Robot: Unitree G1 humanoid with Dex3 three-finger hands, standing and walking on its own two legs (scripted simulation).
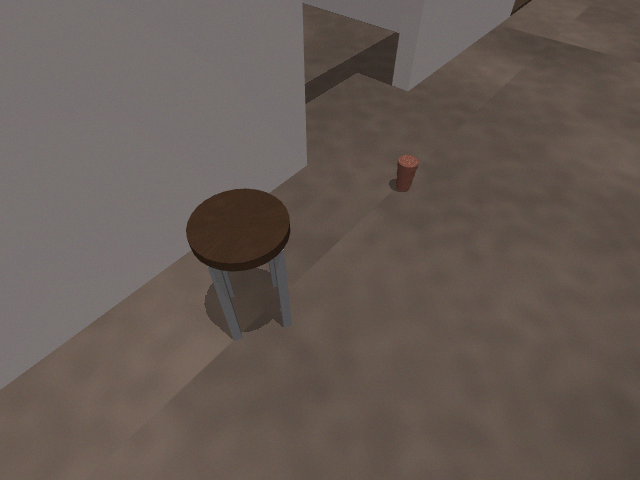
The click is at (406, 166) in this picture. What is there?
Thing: tapered cup
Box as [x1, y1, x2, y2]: [396, 155, 418, 191]
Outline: 411,155 403,155 398,159 396,187 402,191 408,189 417,167 418,161 415,157
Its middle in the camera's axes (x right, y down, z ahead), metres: +0.39 -0.30 +1.82
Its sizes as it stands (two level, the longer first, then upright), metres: 0.092 0.092 0.156
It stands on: the floor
